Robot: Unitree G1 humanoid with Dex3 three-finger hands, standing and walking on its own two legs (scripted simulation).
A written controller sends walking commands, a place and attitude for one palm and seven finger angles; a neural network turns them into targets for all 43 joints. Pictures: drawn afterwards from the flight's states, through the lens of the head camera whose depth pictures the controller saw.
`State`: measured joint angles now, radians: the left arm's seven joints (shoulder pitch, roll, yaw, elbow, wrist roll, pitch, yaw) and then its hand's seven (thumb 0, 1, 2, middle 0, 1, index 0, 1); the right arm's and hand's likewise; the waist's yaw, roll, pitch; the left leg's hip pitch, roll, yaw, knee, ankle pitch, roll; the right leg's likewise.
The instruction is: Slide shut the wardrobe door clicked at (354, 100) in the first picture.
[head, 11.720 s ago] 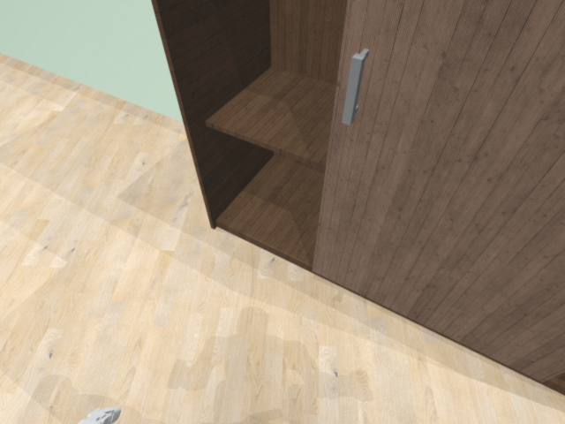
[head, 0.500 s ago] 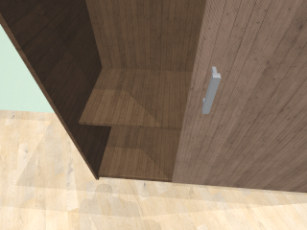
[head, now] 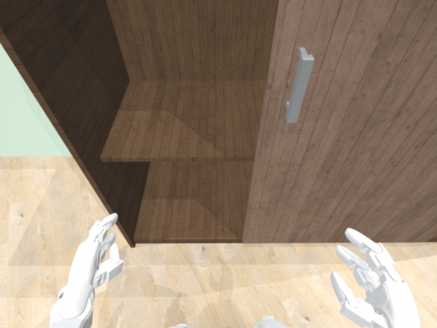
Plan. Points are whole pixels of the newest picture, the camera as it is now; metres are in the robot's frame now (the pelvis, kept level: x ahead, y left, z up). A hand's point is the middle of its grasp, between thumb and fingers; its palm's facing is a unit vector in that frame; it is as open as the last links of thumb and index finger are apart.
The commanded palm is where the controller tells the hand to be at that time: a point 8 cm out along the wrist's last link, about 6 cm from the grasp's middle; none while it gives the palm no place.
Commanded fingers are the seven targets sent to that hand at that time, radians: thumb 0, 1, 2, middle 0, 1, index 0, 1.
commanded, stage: raise the hand with hooked fingers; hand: right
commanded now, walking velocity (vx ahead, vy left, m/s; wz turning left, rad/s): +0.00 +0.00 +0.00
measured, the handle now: (296, 86) +0.54 -0.14 +0.17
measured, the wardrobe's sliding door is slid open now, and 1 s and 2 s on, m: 0.49 0.49 0.49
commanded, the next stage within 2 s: move the hooked fingers beside the handle in 1.64 s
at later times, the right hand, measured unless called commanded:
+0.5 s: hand (394, 250) +0.23 -0.24 +0.10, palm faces +0.01 +1.00 -0.07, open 11.8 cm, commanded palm +0.20 -0.30 +0.11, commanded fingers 0.00 0.24 -0.41 0.28 1.03 0.28 1.03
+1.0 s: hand out of the picture +0.26 -0.31 +0.17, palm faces +0.05 +1.00 -0.07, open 13.9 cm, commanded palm +0.23 -0.36 +0.18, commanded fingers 0.00 0.50 -0.30 0.30 1.20 0.30 1.20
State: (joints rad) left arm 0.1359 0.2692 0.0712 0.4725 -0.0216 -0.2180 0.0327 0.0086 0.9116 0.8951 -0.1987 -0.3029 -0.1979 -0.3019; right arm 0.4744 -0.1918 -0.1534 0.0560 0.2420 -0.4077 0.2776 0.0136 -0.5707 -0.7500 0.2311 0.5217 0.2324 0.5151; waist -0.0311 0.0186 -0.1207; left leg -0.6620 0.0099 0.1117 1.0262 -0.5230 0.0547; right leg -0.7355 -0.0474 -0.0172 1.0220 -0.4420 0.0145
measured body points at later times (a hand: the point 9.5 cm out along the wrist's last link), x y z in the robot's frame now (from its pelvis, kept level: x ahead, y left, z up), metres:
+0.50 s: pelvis +0.00 -0.02 +0.03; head +0.02 -0.02 +0.48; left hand +0.13 +0.24 -0.05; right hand +0.22 -0.30 +0.11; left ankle +0.00 +0.08 -0.67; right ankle +0.04 -0.13 -0.67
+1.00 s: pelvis +0.01 -0.05 +0.05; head +0.01 -0.05 +0.50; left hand +0.20 +0.17 -0.01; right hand +0.25 -0.37 +0.17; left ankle +0.00 +0.08 -0.67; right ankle +0.04 -0.13 -0.67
